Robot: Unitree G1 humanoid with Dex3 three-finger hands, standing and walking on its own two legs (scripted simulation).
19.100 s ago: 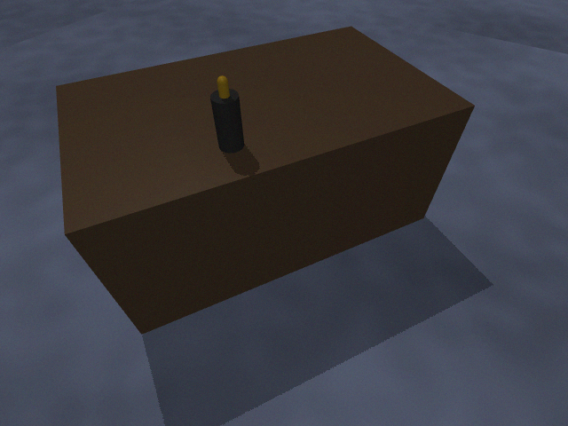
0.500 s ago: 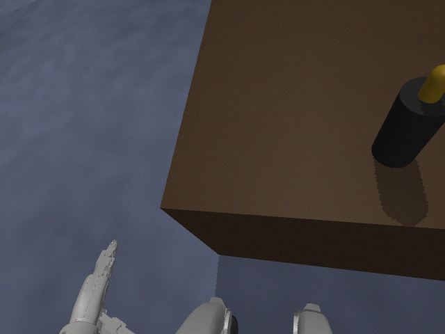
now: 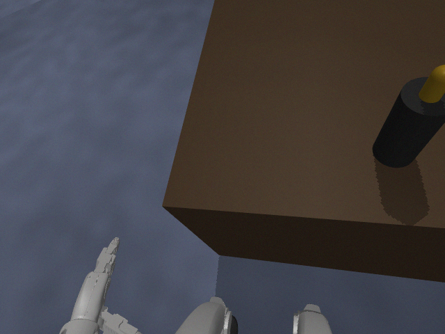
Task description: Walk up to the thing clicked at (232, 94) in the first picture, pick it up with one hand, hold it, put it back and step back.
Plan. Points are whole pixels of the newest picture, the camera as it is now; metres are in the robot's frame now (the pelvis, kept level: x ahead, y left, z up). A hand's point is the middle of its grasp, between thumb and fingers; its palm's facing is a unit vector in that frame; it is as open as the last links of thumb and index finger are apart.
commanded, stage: home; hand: right
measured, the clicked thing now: (415, 117) +0.51 -0.25 +0.01
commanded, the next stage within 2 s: go down in 0.78 s
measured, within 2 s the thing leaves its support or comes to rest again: neither
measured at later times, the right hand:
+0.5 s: hand out of the picture +0.32 -0.31 +0.01, palm faces +0.09 +0.98 -0.15, open 8.7 cm
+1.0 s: hand out of the picture +0.16 -0.15 -0.04, palm faces +0.11 +0.98 -0.18, open 10.4 cm
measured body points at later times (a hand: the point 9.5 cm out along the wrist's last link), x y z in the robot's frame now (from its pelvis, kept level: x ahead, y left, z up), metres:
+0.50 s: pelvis +0.03 +0.00 +0.03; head +0.09 -0.03 +0.48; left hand +0.20 +0.22 -0.01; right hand +0.31 -0.36 +0.03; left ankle +0.01 +0.16 -0.66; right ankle +0.01 -0.11 -0.66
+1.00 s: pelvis +0.01 +0.03 +0.01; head +0.05 +0.03 +0.46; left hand +0.18 +0.26 -0.05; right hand +0.16 -0.20 -0.02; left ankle +0.01 +0.16 -0.66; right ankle +0.01 -0.11 -0.66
